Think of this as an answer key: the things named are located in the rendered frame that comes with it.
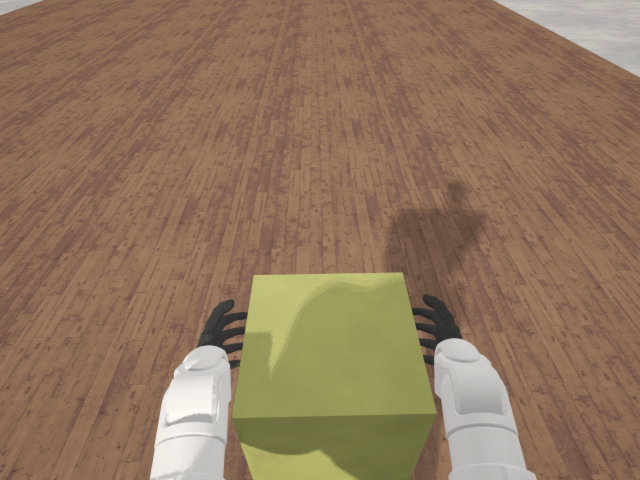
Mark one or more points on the left robot forearm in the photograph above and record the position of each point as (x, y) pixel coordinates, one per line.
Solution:
(192, 430)

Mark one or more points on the carton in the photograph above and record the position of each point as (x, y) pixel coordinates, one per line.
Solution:
(332, 382)

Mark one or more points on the robot right hand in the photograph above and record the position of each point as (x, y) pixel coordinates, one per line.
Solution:
(445, 329)

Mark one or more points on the robot left hand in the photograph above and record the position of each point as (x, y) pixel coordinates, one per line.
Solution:
(213, 334)

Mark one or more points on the right robot forearm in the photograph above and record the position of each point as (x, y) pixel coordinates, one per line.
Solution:
(479, 422)

